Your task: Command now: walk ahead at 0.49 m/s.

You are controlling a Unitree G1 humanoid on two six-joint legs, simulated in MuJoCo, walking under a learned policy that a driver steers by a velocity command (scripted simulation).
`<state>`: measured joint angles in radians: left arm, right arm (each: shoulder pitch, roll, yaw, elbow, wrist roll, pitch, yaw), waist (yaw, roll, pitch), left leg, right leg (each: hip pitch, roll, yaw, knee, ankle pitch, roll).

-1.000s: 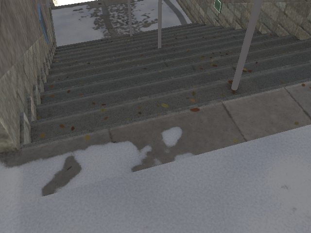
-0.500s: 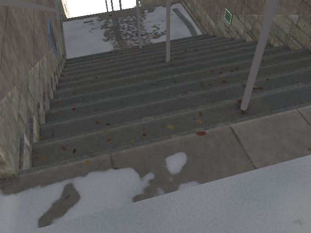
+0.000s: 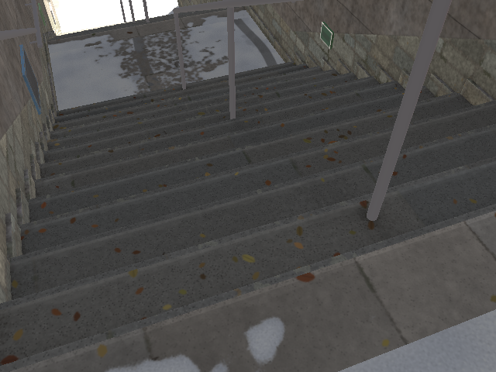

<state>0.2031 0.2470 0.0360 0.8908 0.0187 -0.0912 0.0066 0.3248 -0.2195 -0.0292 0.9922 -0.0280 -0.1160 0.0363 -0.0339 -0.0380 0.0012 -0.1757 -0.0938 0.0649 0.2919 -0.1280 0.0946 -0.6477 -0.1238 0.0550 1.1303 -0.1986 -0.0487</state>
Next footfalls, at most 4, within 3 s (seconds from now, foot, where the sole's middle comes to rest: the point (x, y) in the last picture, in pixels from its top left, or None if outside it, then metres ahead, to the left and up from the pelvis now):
0.30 right None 0.34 -0.17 -0.78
0.90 left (223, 331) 0.64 0.08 -0.78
1.44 right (257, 266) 0.95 -0.04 -0.94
1.94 left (163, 274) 0.93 0.29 -0.94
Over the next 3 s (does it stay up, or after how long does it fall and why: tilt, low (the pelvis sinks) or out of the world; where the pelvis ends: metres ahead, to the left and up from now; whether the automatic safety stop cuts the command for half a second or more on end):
stays up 1.17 0.23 -0.32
